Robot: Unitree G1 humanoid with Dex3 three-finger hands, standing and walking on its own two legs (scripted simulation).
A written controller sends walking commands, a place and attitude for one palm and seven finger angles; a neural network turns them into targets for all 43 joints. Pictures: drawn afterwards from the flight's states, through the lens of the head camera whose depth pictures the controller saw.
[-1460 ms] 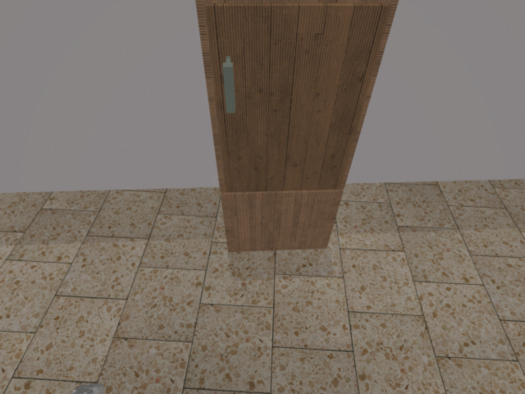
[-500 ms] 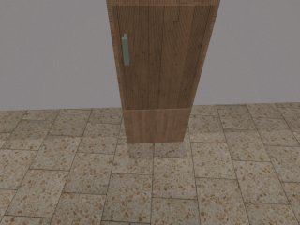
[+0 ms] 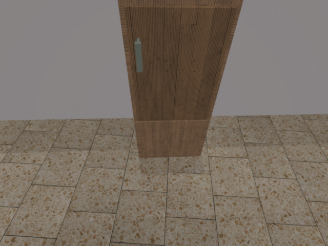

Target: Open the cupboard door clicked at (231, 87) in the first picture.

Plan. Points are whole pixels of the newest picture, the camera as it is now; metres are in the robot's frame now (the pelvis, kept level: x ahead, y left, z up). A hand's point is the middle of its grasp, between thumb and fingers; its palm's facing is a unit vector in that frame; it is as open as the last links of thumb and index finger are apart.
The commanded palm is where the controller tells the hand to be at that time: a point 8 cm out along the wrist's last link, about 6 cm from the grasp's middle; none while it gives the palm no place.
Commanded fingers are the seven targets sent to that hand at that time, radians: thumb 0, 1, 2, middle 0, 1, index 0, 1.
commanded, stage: take the last steps up to it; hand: left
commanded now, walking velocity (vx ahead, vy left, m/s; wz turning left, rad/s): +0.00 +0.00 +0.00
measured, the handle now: (139, 54) +0.79 +0.15 +0.07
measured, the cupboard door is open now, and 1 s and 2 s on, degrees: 0 0 0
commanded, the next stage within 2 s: come to a stop and stand still in 0.80 s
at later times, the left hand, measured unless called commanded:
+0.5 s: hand out of the picture +0.00 +0.16 -0.19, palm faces +0.09 -0.98 -0.18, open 7.3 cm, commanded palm none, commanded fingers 0.00 0.90 0.90 -0.20 -0.30 -0.20 -0.30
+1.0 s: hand (117, 197) +0.30 +0.18 -0.18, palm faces +0.03 -0.97 -0.24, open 7.3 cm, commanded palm none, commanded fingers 0.00 0.90 0.90 -0.20 -0.30 -0.20 -0.30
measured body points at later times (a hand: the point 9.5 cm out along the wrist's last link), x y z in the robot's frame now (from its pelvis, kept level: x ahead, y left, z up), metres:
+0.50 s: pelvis +0.07 -0.01 -0.02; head +0.07 +0.00 +0.43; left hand +0.00 +0.22 -0.18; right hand +0.04 -0.24 -0.18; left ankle +0.00 +0.11 -0.72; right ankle -0.01 -0.11 -0.75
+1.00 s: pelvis +0.23 -0.03 -0.02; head +0.24 -0.03 +0.43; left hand +0.30 +0.23 -0.16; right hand +0.17 -0.23 -0.18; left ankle +0.14 +0.12 -0.75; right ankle +0.33 -0.15 -0.75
